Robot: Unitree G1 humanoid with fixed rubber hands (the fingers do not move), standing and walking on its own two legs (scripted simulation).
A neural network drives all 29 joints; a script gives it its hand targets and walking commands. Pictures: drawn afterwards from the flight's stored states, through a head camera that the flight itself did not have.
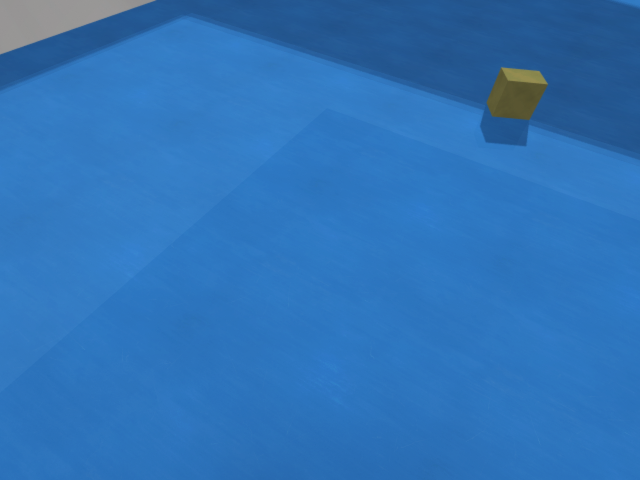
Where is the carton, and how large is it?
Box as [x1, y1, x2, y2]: [486, 67, 547, 119]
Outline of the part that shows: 501,67 486,102 491,114 493,116 529,119 547,83 539,71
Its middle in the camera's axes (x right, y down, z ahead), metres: +1.20 -0.93 +2.37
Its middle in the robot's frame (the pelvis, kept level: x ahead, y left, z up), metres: +2.38 -1.11 -0.64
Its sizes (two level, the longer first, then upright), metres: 0.233 0.169 0.230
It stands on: the floor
